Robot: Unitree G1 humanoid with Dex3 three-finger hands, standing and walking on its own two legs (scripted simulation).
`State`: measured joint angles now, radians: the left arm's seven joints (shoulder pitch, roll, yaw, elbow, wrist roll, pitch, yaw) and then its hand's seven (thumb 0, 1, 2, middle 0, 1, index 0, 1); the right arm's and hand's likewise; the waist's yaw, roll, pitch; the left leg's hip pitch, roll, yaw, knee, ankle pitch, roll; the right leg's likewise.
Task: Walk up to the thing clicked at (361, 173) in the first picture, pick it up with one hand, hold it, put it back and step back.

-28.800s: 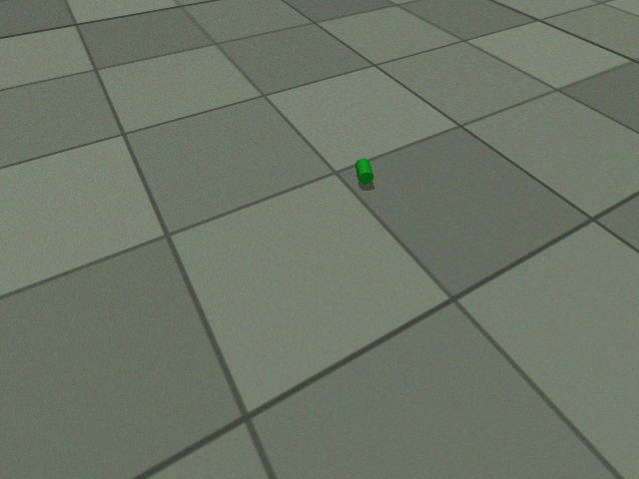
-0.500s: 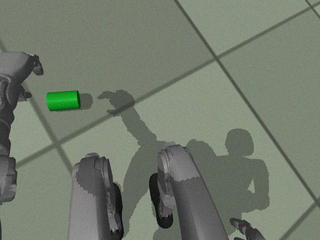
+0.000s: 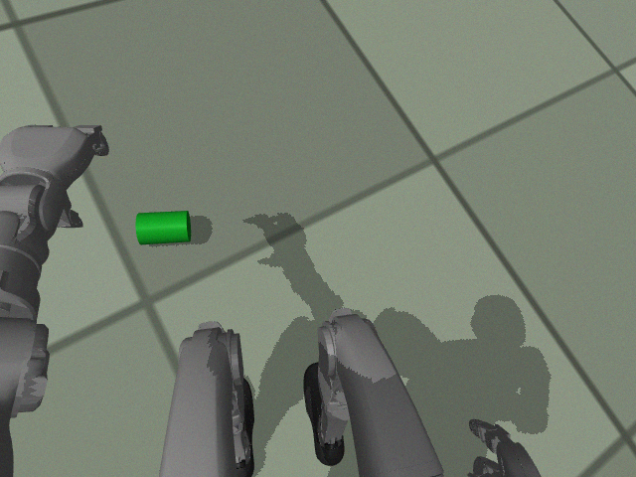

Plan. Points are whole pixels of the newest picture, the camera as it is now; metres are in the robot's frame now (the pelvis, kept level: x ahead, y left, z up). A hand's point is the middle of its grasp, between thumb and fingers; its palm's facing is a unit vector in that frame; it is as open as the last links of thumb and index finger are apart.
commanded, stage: go down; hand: left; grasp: from above
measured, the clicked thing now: (164, 227) +0.56 +0.24 -0.47
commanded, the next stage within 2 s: none
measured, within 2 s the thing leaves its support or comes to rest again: neither
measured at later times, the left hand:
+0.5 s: hand (37, 173) +0.47 +0.29 -0.04, palm faces -0.44 +0.01 -0.90, open 12.4 cm
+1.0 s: hand (27, 156) +0.48 +0.29 -0.02, palm faces -0.45 +0.00 -0.90, open 12.9 cm
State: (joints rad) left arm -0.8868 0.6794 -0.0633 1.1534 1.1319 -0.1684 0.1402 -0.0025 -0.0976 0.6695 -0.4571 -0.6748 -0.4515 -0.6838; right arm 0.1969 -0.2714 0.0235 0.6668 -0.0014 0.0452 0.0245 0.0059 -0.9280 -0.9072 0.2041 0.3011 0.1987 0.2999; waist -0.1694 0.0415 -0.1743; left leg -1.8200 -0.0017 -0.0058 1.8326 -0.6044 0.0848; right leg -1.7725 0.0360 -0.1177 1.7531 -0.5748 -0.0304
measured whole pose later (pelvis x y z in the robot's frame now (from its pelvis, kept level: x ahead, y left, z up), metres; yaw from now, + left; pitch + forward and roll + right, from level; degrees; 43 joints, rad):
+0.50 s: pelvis +0.01 +0.01 +0.05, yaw +0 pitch +32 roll -7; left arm -0.85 0.68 -0.06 1.16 1.15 -0.24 0.12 0.00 -0.23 0.75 -0.36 -0.72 -0.34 -0.74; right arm 0.24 -0.26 0.03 0.70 0.00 0.04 0.02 0.01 -0.92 -0.91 0.21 0.30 0.20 0.30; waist -0.17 0.05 -0.18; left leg -1.66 -0.01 -0.01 1.69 -0.60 0.09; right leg -1.60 0.04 -0.10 1.60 -0.56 -0.01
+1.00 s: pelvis +0.03 +0.01 +0.07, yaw +0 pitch +32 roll -6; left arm -0.83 0.70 -0.03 1.17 1.13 -0.24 0.11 0.00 -0.30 0.80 -0.31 -0.77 -0.30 -0.79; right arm 0.25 -0.25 0.02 0.70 0.01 0.06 0.02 0.01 -0.93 -0.91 0.20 0.30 0.20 0.30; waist -0.17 0.05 -0.18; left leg -1.58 0.00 -0.01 1.62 -0.60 0.08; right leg -1.53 0.06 -0.10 1.53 -0.56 -0.02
